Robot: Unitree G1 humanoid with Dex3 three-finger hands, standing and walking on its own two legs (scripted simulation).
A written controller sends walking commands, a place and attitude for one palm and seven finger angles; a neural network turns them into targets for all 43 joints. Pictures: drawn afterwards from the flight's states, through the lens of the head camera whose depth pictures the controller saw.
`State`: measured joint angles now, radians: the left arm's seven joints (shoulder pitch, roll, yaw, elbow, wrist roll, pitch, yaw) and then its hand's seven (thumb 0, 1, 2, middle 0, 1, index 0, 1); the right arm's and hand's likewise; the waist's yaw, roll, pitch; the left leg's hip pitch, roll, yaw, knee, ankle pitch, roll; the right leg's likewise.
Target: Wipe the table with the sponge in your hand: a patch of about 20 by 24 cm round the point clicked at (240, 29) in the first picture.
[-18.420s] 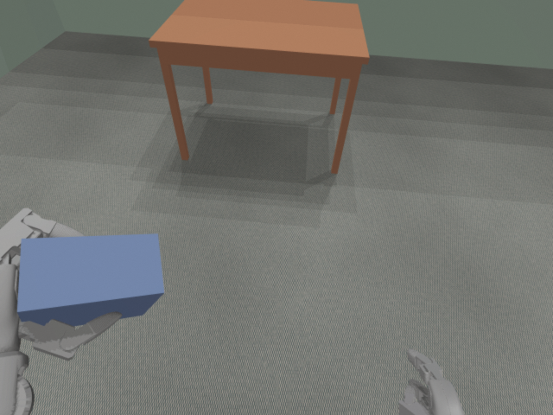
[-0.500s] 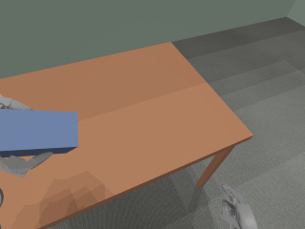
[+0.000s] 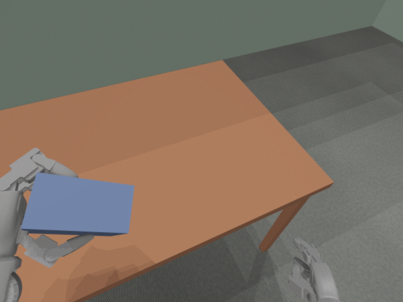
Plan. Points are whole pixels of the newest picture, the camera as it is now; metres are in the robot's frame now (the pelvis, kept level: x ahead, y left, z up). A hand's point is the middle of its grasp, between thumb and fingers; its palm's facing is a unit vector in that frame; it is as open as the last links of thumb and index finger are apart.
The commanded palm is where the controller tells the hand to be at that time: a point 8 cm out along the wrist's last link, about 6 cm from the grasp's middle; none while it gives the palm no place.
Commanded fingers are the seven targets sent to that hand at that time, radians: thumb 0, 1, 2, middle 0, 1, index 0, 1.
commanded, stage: come to a stop and stand still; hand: left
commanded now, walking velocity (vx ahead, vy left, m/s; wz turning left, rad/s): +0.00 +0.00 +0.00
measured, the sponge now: (94, 210) +0.23 +0.18 +0.13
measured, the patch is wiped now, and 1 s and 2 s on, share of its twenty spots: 0.00 0.00 0.00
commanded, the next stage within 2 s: look again from close up in 0.58 s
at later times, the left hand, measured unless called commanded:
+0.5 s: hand (28, 207) +0.21 +0.26 +0.15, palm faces +0.38 -0.85 -0.37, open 10.8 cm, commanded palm +0.15 +0.29 +0.18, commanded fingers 0.00 0.10 1.30 -1.20 -1.60 -1.20 -1.60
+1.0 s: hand (35, 204) +0.22 +0.25 +0.16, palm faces +0.36 -0.85 -0.38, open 10.8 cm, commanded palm +0.15 +0.29 +0.18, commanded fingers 0.00 0.10 1.30 -1.20 -1.60 -1.20 -1.60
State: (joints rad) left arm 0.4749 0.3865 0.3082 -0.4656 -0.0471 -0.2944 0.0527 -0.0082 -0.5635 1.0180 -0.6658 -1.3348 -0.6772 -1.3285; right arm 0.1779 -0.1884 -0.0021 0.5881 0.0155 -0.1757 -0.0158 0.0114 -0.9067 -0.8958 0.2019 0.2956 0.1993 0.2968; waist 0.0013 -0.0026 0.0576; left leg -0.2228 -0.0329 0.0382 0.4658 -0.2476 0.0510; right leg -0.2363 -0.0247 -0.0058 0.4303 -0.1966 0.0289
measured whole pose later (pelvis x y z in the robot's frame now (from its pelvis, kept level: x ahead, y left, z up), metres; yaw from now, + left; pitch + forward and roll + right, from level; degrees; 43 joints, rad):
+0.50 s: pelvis -0.01 +0.00 +0.00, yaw +1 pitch +0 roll -1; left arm 0.40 0.38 0.37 -0.42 -0.05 -0.25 0.09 -0.01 -0.57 1.02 -0.67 -1.32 -0.68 -1.32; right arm 0.18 -0.18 0.03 0.57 0.01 -0.16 -0.03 0.01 -0.91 -0.90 0.20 0.30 0.20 0.30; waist 0.02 -0.04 0.07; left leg -0.22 -0.03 0.01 0.45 -0.22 0.06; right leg -0.20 -0.02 -0.03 0.36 -0.15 0.03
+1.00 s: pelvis +0.00 +0.00 +0.00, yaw +1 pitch +0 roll -1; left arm 0.43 0.37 0.35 -0.47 -0.04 -0.23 0.09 -0.01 -0.56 1.02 -0.67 -1.32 -0.69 -1.31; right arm 0.19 -0.19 0.02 0.58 0.01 -0.15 -0.04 0.01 -0.91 -0.90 0.20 0.30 0.20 0.30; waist 0.02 -0.03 0.06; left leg -0.22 -0.03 0.01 0.44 -0.23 0.05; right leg -0.20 -0.02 -0.03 0.35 -0.16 0.03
